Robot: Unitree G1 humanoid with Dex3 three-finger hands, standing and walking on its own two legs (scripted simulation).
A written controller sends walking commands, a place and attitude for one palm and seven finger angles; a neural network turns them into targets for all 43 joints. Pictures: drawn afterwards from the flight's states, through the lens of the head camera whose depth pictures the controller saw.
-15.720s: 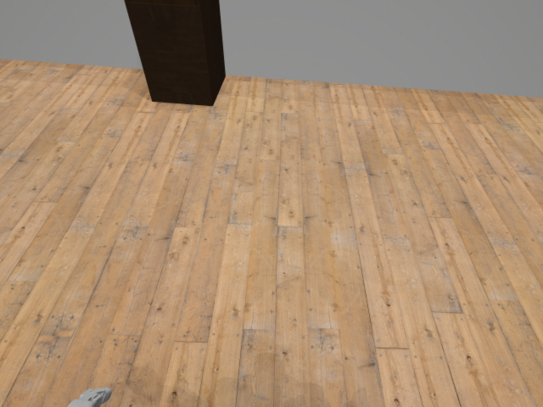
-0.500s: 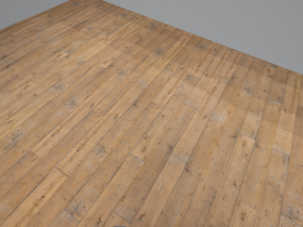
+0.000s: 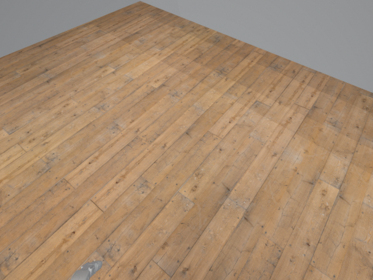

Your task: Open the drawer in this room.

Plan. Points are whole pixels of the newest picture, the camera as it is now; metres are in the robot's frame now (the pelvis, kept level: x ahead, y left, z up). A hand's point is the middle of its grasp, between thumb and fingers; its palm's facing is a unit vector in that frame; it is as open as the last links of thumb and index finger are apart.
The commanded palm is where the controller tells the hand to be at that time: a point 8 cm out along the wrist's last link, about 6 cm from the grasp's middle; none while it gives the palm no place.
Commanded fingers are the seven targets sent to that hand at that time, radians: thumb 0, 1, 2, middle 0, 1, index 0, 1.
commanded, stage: turn or walk to find it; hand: left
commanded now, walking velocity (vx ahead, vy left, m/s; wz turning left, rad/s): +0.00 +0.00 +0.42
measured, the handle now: out of the picture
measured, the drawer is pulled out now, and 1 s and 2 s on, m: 0.00 0.00 0.00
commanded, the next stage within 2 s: none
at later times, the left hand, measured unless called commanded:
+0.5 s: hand out of the picture -0.05 +0.21 -0.18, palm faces +0.30 -0.93 -0.23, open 7.4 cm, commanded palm none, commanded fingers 0.00 0.90 0.90 -0.20 -0.30 -0.20 -0.30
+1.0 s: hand out of the picture -0.03 +0.21 -0.15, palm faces +0.41 -0.87 -0.28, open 7.4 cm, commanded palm none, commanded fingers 0.00 0.90 0.90 -0.20 -0.30 -0.20 -0.30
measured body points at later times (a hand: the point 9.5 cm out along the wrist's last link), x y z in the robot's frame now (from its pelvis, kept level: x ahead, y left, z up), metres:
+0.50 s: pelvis -0.03 +0.00 -0.01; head +0.00 +0.02 +0.44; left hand -0.07 +0.25 -0.16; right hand +0.11 -0.23 -0.15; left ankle -0.07 +0.11 -0.74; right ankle +0.01 -0.12 -0.74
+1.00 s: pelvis -0.05 -0.02 -0.01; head -0.01 -0.03 +0.44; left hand -0.05 +0.25 -0.13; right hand +0.10 -0.22 -0.17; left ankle -0.07 +0.11 -0.73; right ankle -0.01 -0.12 -0.74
